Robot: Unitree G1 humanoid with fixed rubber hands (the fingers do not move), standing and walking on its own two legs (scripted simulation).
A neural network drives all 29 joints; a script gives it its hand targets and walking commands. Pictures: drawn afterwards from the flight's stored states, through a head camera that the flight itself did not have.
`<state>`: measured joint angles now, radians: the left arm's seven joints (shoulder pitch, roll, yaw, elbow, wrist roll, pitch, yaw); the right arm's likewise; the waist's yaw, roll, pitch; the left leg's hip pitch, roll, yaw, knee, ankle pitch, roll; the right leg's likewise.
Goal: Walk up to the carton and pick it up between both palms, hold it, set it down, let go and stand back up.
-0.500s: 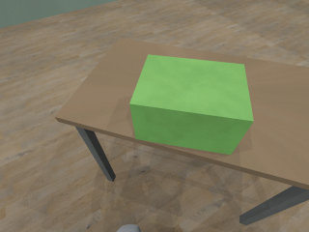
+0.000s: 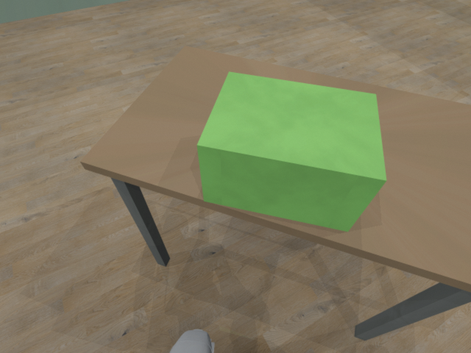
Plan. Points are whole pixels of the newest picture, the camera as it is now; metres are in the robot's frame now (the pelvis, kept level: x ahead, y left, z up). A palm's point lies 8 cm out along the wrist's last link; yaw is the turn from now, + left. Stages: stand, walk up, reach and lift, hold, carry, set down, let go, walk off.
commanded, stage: walk up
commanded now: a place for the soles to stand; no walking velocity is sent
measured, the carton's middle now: (286, 149) +0.47 -0.06 +0.05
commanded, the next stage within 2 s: reach and lift in 1.60 s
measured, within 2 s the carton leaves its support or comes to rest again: neither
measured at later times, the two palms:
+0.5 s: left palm out of the picture +0.02 +0.21 -0.12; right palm out of the picture +0.05 -0.27 -0.14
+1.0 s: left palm out of the picture +0.04 +0.24 -0.12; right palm out of the picture +0.04 -0.25 -0.13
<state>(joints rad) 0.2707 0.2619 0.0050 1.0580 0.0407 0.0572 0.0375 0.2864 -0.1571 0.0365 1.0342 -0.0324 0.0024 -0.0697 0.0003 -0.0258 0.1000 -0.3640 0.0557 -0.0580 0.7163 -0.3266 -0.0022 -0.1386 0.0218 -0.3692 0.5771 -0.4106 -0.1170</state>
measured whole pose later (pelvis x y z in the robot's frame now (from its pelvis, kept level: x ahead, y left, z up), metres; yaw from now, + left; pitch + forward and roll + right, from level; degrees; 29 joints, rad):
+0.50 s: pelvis +0.01 -0.03 +0.00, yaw -2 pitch -1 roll +0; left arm 0.34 0.17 -0.02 0.99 0.01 -0.03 0.02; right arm 0.19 -0.24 0.00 1.04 -0.03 0.01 -0.02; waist 0.00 0.06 0.04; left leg -0.31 0.04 -0.01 0.63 -0.28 -0.01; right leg -0.21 0.00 -0.04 0.62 -0.41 -0.01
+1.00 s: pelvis +0.02 +0.00 +0.01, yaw -9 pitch -1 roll +1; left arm 0.36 0.21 -0.03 1.01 0.01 -0.03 0.03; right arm 0.16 -0.23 0.03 1.10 -0.02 0.02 -0.02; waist 0.02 -0.02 0.04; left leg -0.20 0.02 0.13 0.52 -0.30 0.02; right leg -0.17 -0.03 0.10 0.55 -0.37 0.04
